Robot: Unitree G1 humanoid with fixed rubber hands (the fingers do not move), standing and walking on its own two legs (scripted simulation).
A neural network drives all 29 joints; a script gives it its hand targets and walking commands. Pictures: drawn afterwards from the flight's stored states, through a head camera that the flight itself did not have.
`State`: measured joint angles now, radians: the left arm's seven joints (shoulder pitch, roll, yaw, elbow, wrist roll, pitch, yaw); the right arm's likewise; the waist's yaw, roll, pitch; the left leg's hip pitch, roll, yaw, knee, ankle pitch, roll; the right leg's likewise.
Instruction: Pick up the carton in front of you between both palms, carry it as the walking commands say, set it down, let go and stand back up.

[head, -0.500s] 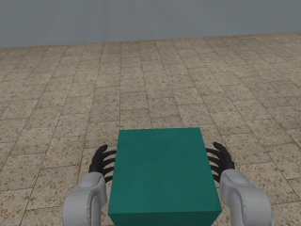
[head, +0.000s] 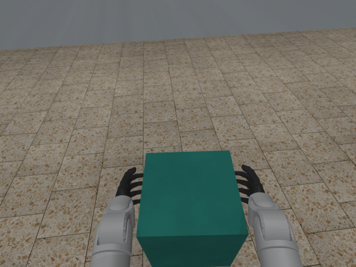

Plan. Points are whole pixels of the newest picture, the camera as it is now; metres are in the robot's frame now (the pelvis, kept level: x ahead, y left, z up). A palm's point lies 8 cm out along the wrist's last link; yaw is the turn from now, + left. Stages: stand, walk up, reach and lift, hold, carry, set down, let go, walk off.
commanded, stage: carry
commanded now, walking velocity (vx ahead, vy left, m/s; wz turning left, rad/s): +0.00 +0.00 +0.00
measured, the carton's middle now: (189, 211) +0.30 +0.00 -0.06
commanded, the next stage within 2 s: hold in 0.96 s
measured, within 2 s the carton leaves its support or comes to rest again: neither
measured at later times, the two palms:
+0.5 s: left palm (126, 202) +0.27 +0.14 +0.04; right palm (262, 200) +0.27 -0.16 +0.04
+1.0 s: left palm (129, 206) +0.26 +0.13 +0.04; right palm (268, 205) +0.26 -0.17 +0.04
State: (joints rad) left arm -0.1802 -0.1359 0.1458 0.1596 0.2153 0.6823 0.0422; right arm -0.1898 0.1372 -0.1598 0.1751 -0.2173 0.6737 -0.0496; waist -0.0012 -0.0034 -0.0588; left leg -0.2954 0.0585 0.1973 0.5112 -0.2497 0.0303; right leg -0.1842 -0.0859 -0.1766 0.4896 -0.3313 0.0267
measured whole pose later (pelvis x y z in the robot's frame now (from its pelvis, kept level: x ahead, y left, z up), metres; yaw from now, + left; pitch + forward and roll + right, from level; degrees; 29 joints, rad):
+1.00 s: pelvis -0.03 -0.02 +0.00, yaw -1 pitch +0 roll +0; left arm -0.20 -0.14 0.15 0.13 0.24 0.74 0.03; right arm -0.21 0.14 -0.17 0.15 -0.24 0.72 -0.03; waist 0.00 -0.01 -0.03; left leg -0.26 0.06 0.14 0.46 -0.18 0.02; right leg -0.18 -0.05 -0.12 0.47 -0.29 0.00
